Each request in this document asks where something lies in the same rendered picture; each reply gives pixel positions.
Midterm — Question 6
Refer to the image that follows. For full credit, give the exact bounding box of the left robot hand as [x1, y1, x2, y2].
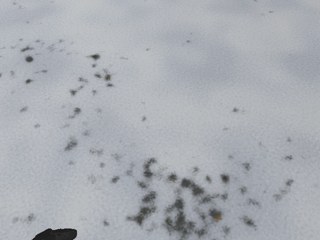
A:
[32, 228, 77, 240]

